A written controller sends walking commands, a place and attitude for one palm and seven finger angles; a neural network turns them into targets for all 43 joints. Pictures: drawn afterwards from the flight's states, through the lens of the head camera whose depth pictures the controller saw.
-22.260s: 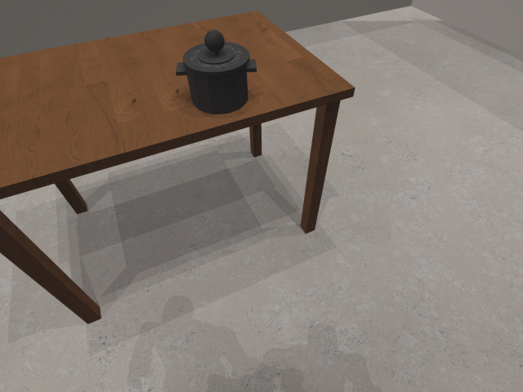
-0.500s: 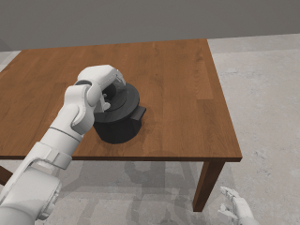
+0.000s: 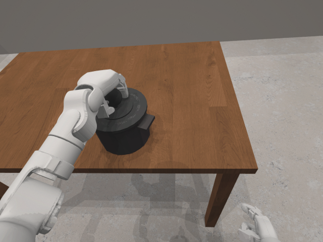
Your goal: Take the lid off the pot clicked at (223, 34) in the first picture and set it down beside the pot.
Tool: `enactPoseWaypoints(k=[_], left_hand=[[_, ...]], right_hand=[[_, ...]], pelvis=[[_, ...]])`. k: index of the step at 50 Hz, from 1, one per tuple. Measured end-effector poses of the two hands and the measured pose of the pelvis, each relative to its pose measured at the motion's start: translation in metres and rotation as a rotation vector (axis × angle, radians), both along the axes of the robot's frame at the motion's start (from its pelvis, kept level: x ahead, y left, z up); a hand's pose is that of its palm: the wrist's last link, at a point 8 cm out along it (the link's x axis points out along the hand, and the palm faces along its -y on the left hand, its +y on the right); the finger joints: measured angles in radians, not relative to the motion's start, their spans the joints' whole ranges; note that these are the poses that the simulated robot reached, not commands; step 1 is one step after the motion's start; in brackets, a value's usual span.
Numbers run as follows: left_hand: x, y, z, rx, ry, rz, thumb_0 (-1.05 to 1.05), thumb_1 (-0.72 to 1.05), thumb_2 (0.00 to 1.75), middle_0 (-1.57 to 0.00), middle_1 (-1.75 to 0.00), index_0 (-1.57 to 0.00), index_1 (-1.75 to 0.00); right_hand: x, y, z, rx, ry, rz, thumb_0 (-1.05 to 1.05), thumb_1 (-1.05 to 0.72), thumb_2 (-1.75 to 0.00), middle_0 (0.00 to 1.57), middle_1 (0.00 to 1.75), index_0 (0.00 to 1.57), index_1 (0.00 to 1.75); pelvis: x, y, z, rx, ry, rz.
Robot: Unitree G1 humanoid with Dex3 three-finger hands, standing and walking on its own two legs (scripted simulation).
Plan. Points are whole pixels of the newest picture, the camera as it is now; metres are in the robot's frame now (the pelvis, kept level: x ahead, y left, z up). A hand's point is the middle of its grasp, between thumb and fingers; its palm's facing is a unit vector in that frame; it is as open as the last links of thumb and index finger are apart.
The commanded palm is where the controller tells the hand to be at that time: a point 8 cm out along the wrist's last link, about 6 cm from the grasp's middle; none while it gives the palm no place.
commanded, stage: close the fingers and squeeze the knob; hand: left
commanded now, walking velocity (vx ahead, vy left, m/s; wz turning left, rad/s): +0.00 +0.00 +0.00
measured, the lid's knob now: (112, 97) +0.44 +0.14 +0.14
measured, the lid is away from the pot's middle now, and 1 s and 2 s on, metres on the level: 0.00 0.00 0.02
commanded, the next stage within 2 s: lift the lid straight up in 0.80 s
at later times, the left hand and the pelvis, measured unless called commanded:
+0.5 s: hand (107, 104) +0.41 +0.15 +0.15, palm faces -0.24 -0.08 -0.97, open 7.6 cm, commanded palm +0.39 +0.16 +0.22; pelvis +0.00 +0.00 +0.00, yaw +0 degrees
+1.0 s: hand (107, 104) +0.41 +0.15 +0.15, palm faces -0.23 -0.07 -0.97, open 7.6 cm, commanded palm +0.38 +0.16 +0.23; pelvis +0.00 +0.00 +0.00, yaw +0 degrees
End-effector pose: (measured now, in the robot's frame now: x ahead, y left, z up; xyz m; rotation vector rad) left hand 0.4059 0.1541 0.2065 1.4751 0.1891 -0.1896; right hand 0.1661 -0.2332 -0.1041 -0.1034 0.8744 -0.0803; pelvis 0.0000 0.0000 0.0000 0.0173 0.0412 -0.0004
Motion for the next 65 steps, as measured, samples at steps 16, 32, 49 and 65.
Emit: enactPoseWaypoints(k=[16,32,49,65], left_hand=[[-0.006,-0.006,0.000,0.012,-0.007,-0.021,0.01,0.19,0.94,-0.80,-0.88,-0.69,-0.82],[-0.005,-0.003,0.000,0.008,-0.005,-0.010,0.01,0.18,0.95,-0.82,-0.89,-0.70,-0.83],[-0.008,-0.002,0.000,0.009,-0.010,-0.014,0.00,0.16,0.96,-0.83,-0.91,-0.70,-0.84],[-0.012,0.005,0.023,0.026,-0.044,-0.010,-0.01,0.15,0.95,-0.85,-0.92,-0.72,-0.85]], right_hand=[[0.007,0.012,0.000,0.026,-0.016,0.024,0.01,-0.91,-0.90,0.20,0.30,0.20,0.30],[0.006,0.009,0.003,0.008,-0.019,0.021,0.01,-0.90,-0.90,0.20,0.30,0.20,0.30],[0.001,0.007,0.001,0.011,-0.009,0.013,0.01,-0.91,-0.90,0.20,0.30,0.20,0.30],[0.012,0.014,0.005,0.013,-0.045,0.040,0.01,-0.90,-0.90,0.20,0.30,0.20,0.30]], pelvis=[[-0.002,0.002,0.000,0.001,-0.003,0.002],[-0.003,0.002,0.000,0.001,-0.003,0.003],[-0.002,0.002,0.001,-0.001,-0.006,0.002],[-0.004,0.003,0.001,-0.002,-0.010,0.008]])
